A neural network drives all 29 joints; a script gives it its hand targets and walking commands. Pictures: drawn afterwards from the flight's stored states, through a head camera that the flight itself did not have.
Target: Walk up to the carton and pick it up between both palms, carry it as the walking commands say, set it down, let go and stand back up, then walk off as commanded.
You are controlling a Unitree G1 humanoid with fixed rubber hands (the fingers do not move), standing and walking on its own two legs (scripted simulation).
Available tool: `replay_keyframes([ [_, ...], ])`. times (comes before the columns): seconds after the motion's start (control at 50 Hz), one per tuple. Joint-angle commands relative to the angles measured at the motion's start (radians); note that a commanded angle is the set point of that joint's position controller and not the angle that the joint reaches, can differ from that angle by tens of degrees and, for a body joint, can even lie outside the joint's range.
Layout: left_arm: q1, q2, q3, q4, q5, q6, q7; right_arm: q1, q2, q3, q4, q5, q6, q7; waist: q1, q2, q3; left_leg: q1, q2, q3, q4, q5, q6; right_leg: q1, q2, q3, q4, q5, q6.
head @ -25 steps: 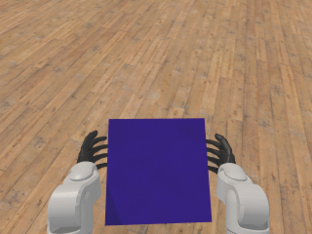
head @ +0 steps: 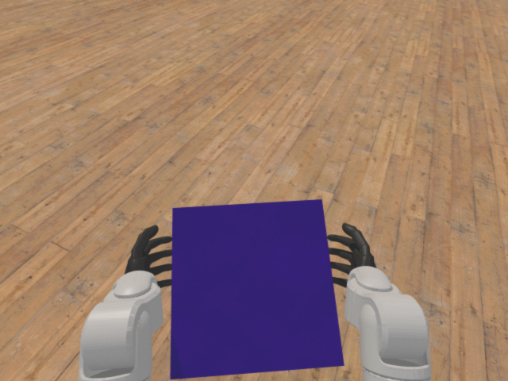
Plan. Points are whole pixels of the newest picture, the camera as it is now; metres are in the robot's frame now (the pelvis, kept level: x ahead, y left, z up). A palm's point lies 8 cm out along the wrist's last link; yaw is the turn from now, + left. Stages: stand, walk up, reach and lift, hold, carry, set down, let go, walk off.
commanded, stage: carry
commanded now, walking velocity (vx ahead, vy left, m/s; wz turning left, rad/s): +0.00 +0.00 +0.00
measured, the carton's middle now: (251, 281) +0.31 +0.00 +0.00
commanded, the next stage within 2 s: none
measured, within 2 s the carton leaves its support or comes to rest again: neither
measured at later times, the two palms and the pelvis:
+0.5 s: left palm (122, 347) +0.17 +0.15 +0.11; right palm (390, 362) +0.15 -0.15 +0.10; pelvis -0.08 +0.01 +0.01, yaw +0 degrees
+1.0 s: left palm (119, 351) +0.17 +0.15 +0.11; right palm (385, 358) +0.16 -0.15 +0.10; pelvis -0.09 +0.01 +0.00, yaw +0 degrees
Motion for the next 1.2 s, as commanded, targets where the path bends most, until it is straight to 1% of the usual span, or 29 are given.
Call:
replay_keyframes([
  [0.0, -0.465, -1.006, -0.673, -0.132, -0.404, -0.01, -0.265, -0.361, 1.005, 0.547, -0.103, 0.376, -0.034, 0.276, -0.012, 0.249, -0.242, 0.17, 0.374, -0.327, -0.199, 0.365, 0.148, -0.073, 0.046, 0.046, 0.252, -0.174, 0.018],
  [0.02, -0.492, -1.039, -0.689, -0.15, -0.427, -0.018, -0.27, -0.38, 1.023, 0.544, -0.125, 0.376, -0.046, 0.277, -0.008, 0.224, -0.234, 0.139, 0.326, -0.258, -0.197, 0.274, 0.133, -0.065, 0.052, 0.059, 0.302, -0.145, 0.011],
  [0.04, -0.501, -1.058, -0.702, -0.163, -0.444, -0.022, -0.274, -0.38, 1.028, 0.536, -0.14, 0.372, -0.056, 0.276, -0.01, 0.235, -0.237, 0.127, 0.293, -0.226, -0.199, 0.197, 0.124, -0.073, 0.065, 0.065, 0.323, -0.121, 0.005],
  [0.06, -0.505, -1.068, -0.711, -0.173, -0.456, -0.027, -0.273, -0.376, 1.032, 0.531, -0.154, 0.372, -0.064, 0.275, -0.009, 0.237, -0.246, 0.147, 0.268, -0.201, -0.194, 0.175, 0.114, -0.071, 0.075, 0.063, 0.312, -0.108, 0.006],
  [0.08, -0.503, -1.067, -0.715, -0.179, -0.46, -0.029, -0.271, -0.373, 1.026, 0.528, -0.163, 0.372, -0.068, 0.273, -0.01, 0.236, -0.258, 0.172, 0.258, -0.2, -0.188, 0.169, 0.108, -0.067, 0.089, 0.056, 0.278, -0.112, 0.009],
  [0.12, -0.472, -1.046, -0.711, -0.18, -0.453, -0.027, -0.262, -0.361, 1.001, 0.532, -0.18, 0.372, -0.069, 0.269, -0.016, 0.228, -0.279, 0.209, 0.264, -0.232, -0.188, 0.18, 0.116, -0.04, 0.113, 0.042, 0.19, -0.132, 0.008],
  [0.16, -0.424, -1.017, -0.694, -0.163, -0.436, -0.019, -0.253, -0.349, 0.975, 0.542, -0.189, 0.372, -0.062, 0.264, -0.02, 0.229, -0.297, 0.228, 0.272, -0.268, -0.192, 0.198, 0.129, 0.006, 0.129, 0.037, 0.069, -0.142, -0.002],
  [0.18, -0.398, -1.002, -0.682, -0.15, -0.425, -0.014, -0.25, -0.342, 0.965, 0.548, -0.187, 0.371, -0.056, 0.262, -0.018, 0.229, -0.305, 0.226, 0.266, -0.27, -0.187, 0.203, 0.127, 0.046, 0.138, 0.032, -0.009, -0.124, -0.009],
  [0.2, -0.373, -0.988, -0.669, -0.134, -0.413, -0.008, -0.248, -0.336, 0.954, 0.552, -0.18, 0.371, -0.049, 0.261, -0.012, 0.224, -0.309, 0.212, 0.25, -0.257, -0.177, 0.192, 0.113, 0.104, 0.151, 0.017, -0.112, -0.074, -0.017],
  [0.22, -0.354, -0.974, -0.653, -0.12, -0.401, -0.004, -0.246, -0.33, 0.941, 0.556, -0.169, 0.371, -0.042, 0.26, -0.006, 0.21, -0.315, 0.18, 0.232, -0.233, -0.167, 0.151, 0.088, 0.19, 0.153, -0.006, -0.235, 0.008, -0.024],
  [0.24, -0.339, -0.957, -0.637, -0.101, -0.386, 0.0, -0.248, -0.319, 0.929, 0.561, -0.152, 0.369, -0.037, 0.261, -0.007, 0.189, -0.318, 0.116, 0.209, -0.213, -0.171, 0.084, 0.06, 0.289, 0.121, 0.013, -0.279, 0.044, -0.035],
  [0.26, -0.336, -0.944, -0.623, -0.087, -0.379, 0.003, -0.252, -0.317, 0.926, 0.568, -0.141, 0.366, -0.033, 0.259, -0.01, 0.139, -0.3, 0.061, 0.178, -0.187, -0.151, 0.042, 0.037, 0.336, 0.053, 0.085, -0.313, 0.043, -0.052],
  [0.28, -0.333, -0.936, -0.612, -0.069, -0.367, 0.001, -0.255, -0.331, 0.929, 0.582, -0.15, 0.363, -0.029, 0.261, -0.005, -0.009, -0.27, -0.005, 0.106, -0.116, -0.093, 0.043, -0.003, 0.314, -0.07, 0.236, -0.351, -0.017, -0.087],
  [0.3, -0.336, -0.952, -0.601, -0.059, -0.363, -0.005, -0.257, -0.386, 0.943, 0.61, -0.182, 0.381, -0.026, 0.265, 0.001, -0.091, -0.207, -0.019, 0.081, -0.09, -0.069, 0.053, -0.018, 0.227, -0.093, 0.268, -0.385, -0.013, -0.1],
  [0.32, -0.348, -0.963, -0.592, -0.067, -0.364, -0.008, -0.259, -0.425, 0.959, 0.629, -0.201, 0.396, -0.022, 0.268, 0.0, -0.099, -0.173, 0.007, 0.08, -0.084, -0.071, 0.071, -0.02, 0.173, -0.08, 0.236, -0.392, -0.018, -0.098],
  [0.36, -0.36, -0.956, -0.582, -0.074, -0.359, -0.01, -0.259, -0.446, 0.975, 0.642, -0.193, 0.411, -0.014, 0.271, -0.003, -0.067, -0.169, 0.068, 0.092, -0.097, -0.092, 0.084, -0.012, 0.118, -0.036, 0.18, -0.38, -0.087, -0.084],
  [0.4, -0.367, -0.946, -0.581, -0.077, -0.353, -0.011, -0.257, -0.444, 0.982, 0.64, -0.179, 0.418, -0.012, 0.274, -0.005, -0.038, -0.178, 0.082, 0.106, -0.116, -0.116, 0.05, -0.006, 0.112, -0.009, 0.155, -0.348, -0.107, -0.079],
  [0.5, -0.383, -0.94, -0.592, -0.078, -0.356, -0.006, -0.256, -0.426, 0.973, 0.613, -0.146, 0.408, -0.013, 0.276, -0.004, 0.035, -0.174, 0.08, 0.12, -0.132, -0.159, -0.016, -0.008, 0.089, 0.014, 0.142, -0.306, -0.105, -0.086],
  [0.58, -0.401, -0.95, -0.609, -0.081, -0.37, -0.004, -0.259, -0.412, 0.971, 0.59, -0.132, 0.394, -0.016, 0.275, -0.004, 0.059, -0.184, 0.085, 0.13, -0.141, -0.181, -0.051, -0.009, 0.089, 0.029, 0.133, -0.283, -0.089, -0.086],
  [0.68, -0.412, -0.965, -0.623, -0.083, -0.383, -0.006, -0.263, -0.404, 0.973, 0.578, -0.131, 0.382, -0.021, 0.273, -0.005, 0.065, -0.199, 0.087, 0.137, -0.143, -0.192, -0.068, -0.009, 0.099, 0.037, 0.127, -0.272, -0.074, -0.085],
  [0.8, -0.407, -0.974, -0.627, -0.087, -0.386, -0.012, -0.266, -0.407, 0.978, 0.584, -0.143, 0.384, -0.027, 0.274, -0.005, 0.061, -0.215, 0.087, 0.14, -0.14, -0.187, -0.048, -0.009, 0.117, 0.036, 0.123, -0.266, -0.05, -0.084],
  [1.18, -0.385, -0.973, -0.624, -0.09, -0.375, -0.023, -0.269, -0.409, 0.984, 0.604, -0.148, 0.39, -0.032, 0.28, -0.006, 0.047, -0.234, 0.12, 0.142, -0.114, -0.12, 0.15, -0.002, 0.159, 0.021, 0.128, -0.267, 0.06, -0.085],
])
